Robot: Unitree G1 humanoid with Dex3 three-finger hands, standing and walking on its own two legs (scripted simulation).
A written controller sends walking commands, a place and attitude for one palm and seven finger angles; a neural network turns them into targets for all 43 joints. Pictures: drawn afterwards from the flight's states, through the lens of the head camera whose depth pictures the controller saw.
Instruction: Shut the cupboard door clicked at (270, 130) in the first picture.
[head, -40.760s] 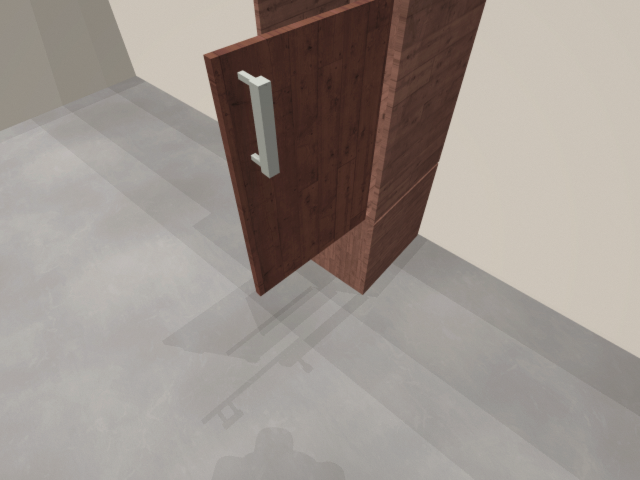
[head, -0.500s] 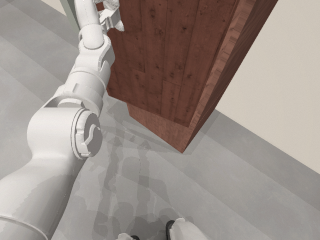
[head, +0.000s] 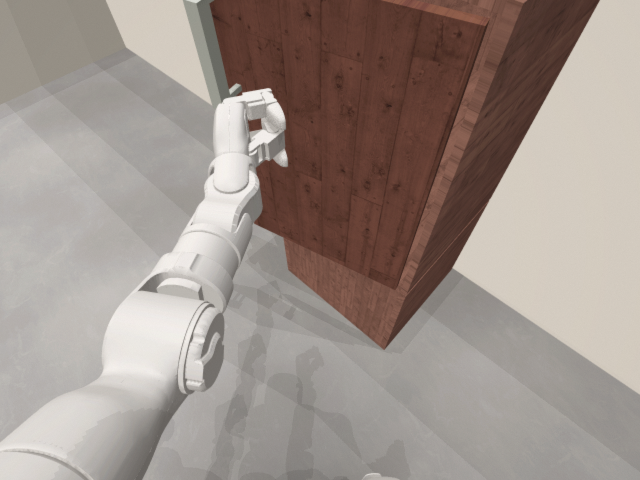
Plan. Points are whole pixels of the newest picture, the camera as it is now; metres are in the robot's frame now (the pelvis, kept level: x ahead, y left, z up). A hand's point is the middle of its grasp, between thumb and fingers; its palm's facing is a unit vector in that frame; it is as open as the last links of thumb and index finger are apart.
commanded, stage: pull the fist back off the door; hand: left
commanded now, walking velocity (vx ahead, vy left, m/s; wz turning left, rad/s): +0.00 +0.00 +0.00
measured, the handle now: (218, 52) +0.68 +0.11 +0.15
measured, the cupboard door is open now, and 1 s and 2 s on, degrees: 13 13 13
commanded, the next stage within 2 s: draw the hand back to the body in 0.16 s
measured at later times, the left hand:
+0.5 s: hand (238, 141) +0.48 +0.07 +0.15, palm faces +0.08 -0.99 -0.06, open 3.1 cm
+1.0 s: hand (111, 278) +0.30 +0.18 +0.16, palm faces +0.12 -0.98 -0.18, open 3.2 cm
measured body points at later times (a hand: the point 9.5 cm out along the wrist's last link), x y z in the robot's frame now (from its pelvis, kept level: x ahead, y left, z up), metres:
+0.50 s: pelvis -0.01 +0.02 +0.00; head +0.04 -0.01 +0.45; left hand +0.47 +0.12 +0.15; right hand -0.03 -0.24 -0.13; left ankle -0.02 +0.13 -0.72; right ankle +0.01 -0.09 -0.72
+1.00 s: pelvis +0.00 +0.02 +0.02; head -0.01 +0.01 +0.47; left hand +0.29 +0.23 +0.17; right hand +0.24 -0.18 -0.03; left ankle -0.02 +0.13 -0.72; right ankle +0.01 -0.09 -0.72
